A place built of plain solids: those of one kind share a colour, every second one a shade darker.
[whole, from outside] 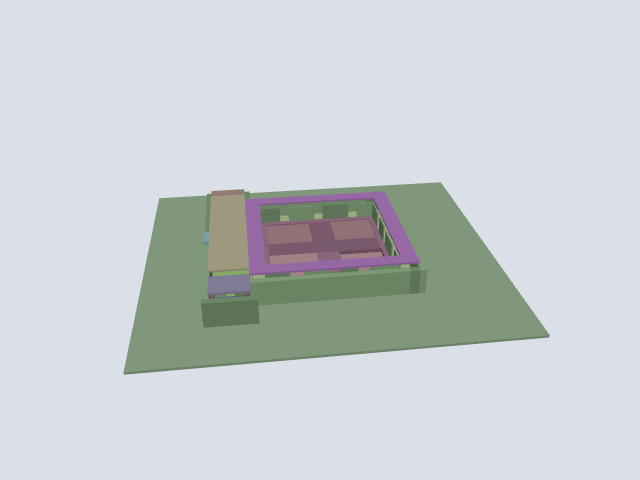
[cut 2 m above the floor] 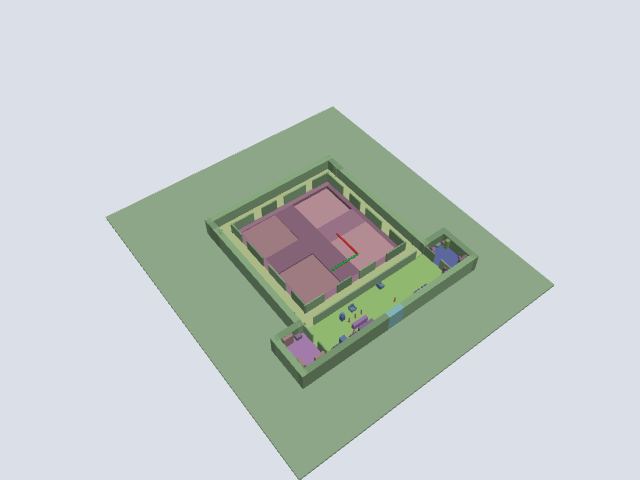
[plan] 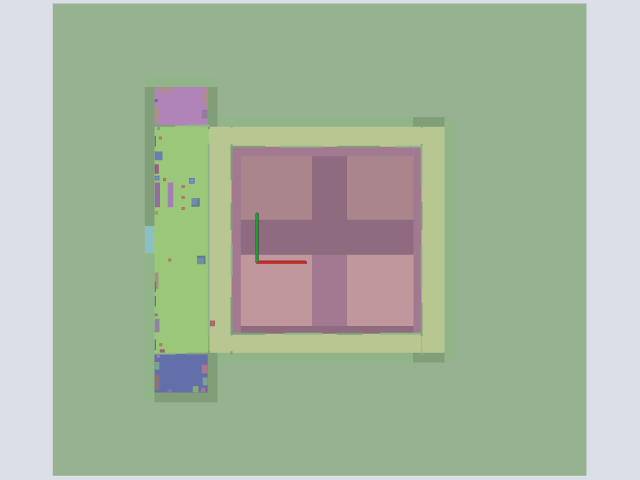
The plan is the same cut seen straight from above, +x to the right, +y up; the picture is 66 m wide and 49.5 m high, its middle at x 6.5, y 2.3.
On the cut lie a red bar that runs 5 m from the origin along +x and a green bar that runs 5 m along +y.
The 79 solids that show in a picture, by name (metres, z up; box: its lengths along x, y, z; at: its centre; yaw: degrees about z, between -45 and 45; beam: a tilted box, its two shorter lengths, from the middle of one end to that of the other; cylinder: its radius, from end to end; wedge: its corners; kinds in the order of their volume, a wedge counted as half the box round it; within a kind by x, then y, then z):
{
 "ground_under_all_1": {"box": [55.05, 48.71, 0.4], "at": [6.46, 2.33, -1.53]},
 "wall_1": {"box": [1.0, 5.9, 3.99], "at": [-11.07, -11.47, 0.62]},
 "wall_2": {"box": [1.0, 11.25, 3.99], "at": [-11.07, -4.7, 0.62]},
 "wall_3": {"box": [1.0, 11.25, 3.99], "at": [-11.07, 9.36, 0.62]},
 "wall_4": {"box": [1.0, 5.9, 3.99], "at": [-11.07, 16.13, 0.62]},
 "wall_5": {"box": [2.35, 0.2, 3.99], "at": [-9.6, -9.42, 0.62]},
 "wall_6": {"box": [2.35, 0.2, 3.99], "at": [-9.6, 14.08, 0.62]},
 "wall_7": {"box": [7.5, 1.0, 3.99], "at": [-7.82, -13.92, 0.62]},
 "wall_8": {"box": [7.5, 1.0, 3.99], "at": [-7.82, 18.58, 0.62]},
 "wall_9": {"box": [2.35, 0.2, 3.99], "at": [-6.04, -9.42, 0.62]},
 "wall_10": {"box": [2.35, 0.2, 3.99], "at": [-6.04, 14.08, 0.62]},
 "wall_11": {"box": [0.2, 19.9, 3.99], "at": [-4.97, 2.31, 0.62]},
 "wall_12": {"box": [1.0, 5.1, 3.99], "at": [-4.57, -11.87, 0.62]},
 "wall_13": {"box": [1.0, 5.1, 3.99], "at": [-4.57, 16.53, 0.62]},
 "wall_14": {"box": [3.35, 1.0, 3.99], "at": [-3.4, -9.82, 0.62]},
 "wall_15": {"box": [3.35, 1.0, 3.99], "at": [-3.4, 14.48, 0.62]},
 "wall_16": {"box": [0.2, 3.9, 3.99], "at": [-2.62, -5.52, 0.62]},
 "wall_17": {"box": [0.2, 3.2, 3.99], "at": [-2.62, 0.23, 0.62]},
 "wall_18": {"box": [0.2, 2.75, 3.99], "at": [-2.62, 4.71, 0.62]},
 "wall_19": {"box": [0.2, 3.55, 3.99], "at": [-2.62, 10.26, 0.62]},
 "wall_20": {"box": [0.2, 3.7, 3.99], "at": [-2.62, 10.33, 0.62]},
 "wall_21": {"box": [3.55, 0.2, 3.99], "at": [-0.95, -7.37, 0.62]},
 "wall_22": {"box": [3.55, 0.2, 3.99], "at": [-0.95, 11.93, 0.62]},
 "wall_23": {"box": [4.4, 0.2, 3.99], "at": [4.53, 11.93, 0.62]},
 "wall_24": {"box": [3.9, 0.2, 3.99], "at": [4.78, -7.37, 0.62]},
 "wall_25": {"box": [21.4, 1.0, 3.99], "at": [7.18, -9.82, 0.62]},
 "wall_26": {"box": [21.4, 1.0, 3.99], "at": [7.18, 14.48, 0.62]},
 "wall_27": {"box": [2.65, 0.2, 3.99], "at": [9.55, -7.37, 0.62]},
 "wall_28": {"box": [4.42, 0.2, 3.99], "at": [10.44, 11.93, 0.62]},
 "wall_29": {"box": [4.4, 0.2, 3.99], "at": [14.88, -7.37, 0.62]},
 "wall_30": {"box": [2.88, 0.2, 3.99], "at": [15.64, 11.93, 0.62]},
 "wall_31": {"box": [0.2, 3.3, 3.99], "at": [16.98, -5.82, 0.62]},
 "wall_32": {"box": [0.2, 4.5, 3.99], "at": [16.98, -0.42, 0.62]},
 "wall_33": {"box": [0.2, 4.5, 3.99], "at": [16.98, -0.42, 0.62]},
 "wall_34": {"box": [0.2, 2.95, 3.99], "at": [16.98, 4.8, 0.62]},
 "wall_35": {"box": [0.2, 4.15, 3.99], "at": [16.98, 9.96, 0.62]},
 "wall_36": {"box": [4.25, 1.0, 3.99], "at": [18.2, -9.82, 0.62]},
 "wall_37": {"box": [4.25, 1.0, 3.99], "at": [18.2, 14.48, 0.62]},
 "wall_38": {"box": [1.0, 25.3, 3.99], "at": [19.83, 2.33, 0.62]},
 "floor_corr_1": {"box": [2.35, 23.5, 1.38], "at": [-3.79, 2.33, -0.69]},
 "floor_corr_2": {"box": [19.6, 2.05, 1.38], "at": [7.18, -8.39, -0.69]},
 "floor_corr_3": {"box": [19.6, 2.15, 1.38], "at": [7.18, 13.01, -0.69]},
 "floor_corr_4": {"box": [2.45, 23.5, 1.38], "at": [18.2, 2.33, -0.69]},
 "floor_gang_1": {"box": [0.95, 19.3, 1.38], "at": [-2.15, 2.28, -0.69]},
 "floor_gang_2": {"box": [17.8, 0.8, 1.38], "at": [7.23, -6.97, -0.69]},
 "floor_gang_3": {"box": [17.8, 3.6, 1.38], "at": [7.23, 2.58, -0.69]},
 "floor_gang_4": {"box": [17.8, 1.0, 1.38], "at": [7.23, 11.43, -0.69]},
 "floor_gang_5": {"box": [3.6, 7.35, 1.38], "at": [7.48, -2.9, -0.69]},
 "floor_gang_6": {"box": [3.6, 6.55, 1.38], "at": [7.48, 7.66, -0.69]},
 "floor_gang_7": {"box": [0.85, 19.3, 1.38], "at": [16.55, 2.28, -0.69]},
 "step_tier_1": {"box": [7.35, 7.35, 1.38], "at": [2.0, -2.9, -0.69]},
 "step_tier_2": {"box": [7.35, 6.55, 1.13], "at": [2.0, 7.66, -0.81]},
 "step_tier_3": {"box": [6.85, 7.35, 0.75], "at": [12.71, -2.9, -1.0]},
 "step_tier_4": {"box": [6.85, 6.55, 1.22], "at": [12.71, 7.66, -0.77]},
 "floor_foyer_1": {"box": [5.7, 23.5, 1.38], "at": [-7.82, 2.33, -0.69]},
 "ceil_corr_1": {"box": [2.35, 23.5, 0.3], "at": [-3.79, 2.33, 3.4]},
 "ceil_corr_2": {"box": [19.6, 2.05, 0.3], "at": [7.18, -8.39, 3.4]},
 "ceil_corr_3": {"box": [19.6, 2.15, 0.3], "at": [7.18, 13.01, 3.4]},
 "ceil_corr_4": {"box": [2.45, 23.5, 0.3], "at": [18.2, 2.33, 3.4]},
 "ceil_foyer_1": {"box": [5.7, 23.5, 0.3], "at": [-7.82, 2.33, 4.35]},
 "floor_cloaks_1": {"box": [5.7, 4.1, 1.38], "at": [-7.82, -11.47, -0.69]},
 "floor_store_1": {"box": [5.7, 4.1, 1.38], "at": [-7.82, 16.13, -0.69]},
 "door_leaf_1": {"box": [0.97, 2.8, 4.65], "at": [-11.09, 2.33, 0.94]},
 "ceil_cloaks_1": {"box": [5.7, 4.1, 0.3], "at": [-7.82, -11.47, 3.4]},
 "ceil_store_1": {"box": [5.7, 4.1, 0.3], "at": [-7.82, 16.13, 3.4]},
 "shelves_store_1": {"box": [0.5, 1.6, 2.0], "at": [-10.29, 15.23, 1.0]},
 "shelves_store_2": {"box": [1.6, 0.5, 2.0], "at": [-9.52, 17.8, 1.0]},
 "shelves_store_3": {"box": [0.5, 1.6, 2.0], "at": [-5.35, 17.03, 1.0]},
 "cloakroom_foyer_1": {"box": [0.55, 2.55, 1.75], "at": [-10.27, 6.96, 0.87]},
 "cloakroom_foyer_2": {"box": [0.55, 2.55, 1.0], "at": [-8.91, 6.96, 0.5]},
 "shelves_cloaks_1": {"box": [0.5, 1.6, 2.0], "at": [-10.29, -12.37, 1.0]},
 "machine_foyer_1": {"box": [0.8, 0.9, 1.73], "at": [-10.14, 10.98, 0.96]},
 "fridge_cloaks_1": {"box": [0.6, 0.6, 1.8], "at": [-6.32, -13.09, 0.9]},
 "hamper_store_1": {"box": [0.6, 0.9, 0.72], "at": [-5.4, 15.28, 0.36]},
 "case_cloaks_1": {"box": [0.5, 0.8, 0.41], "at": [-10.29, -10.67, 0.29]},
 "case_cloaks_2": {"box": [0.5, 0.8, 0.41], "at": [-5.35, -12.27, 0.29]},
 "bench_foyer_1": {"box": [0.5, 1.4, 0.46], "at": [-10.29, -6.52, 0.22]},
 "trolley_cloaks_1": {"box": [0.6, 1.0, 0.06], "at": [-5.4, -10.97, 0.2]},
 "form_foyer_1": {"box": [0.4, 1.72, 0.05], "at": [-10.34, -1.91, 0.43]}
}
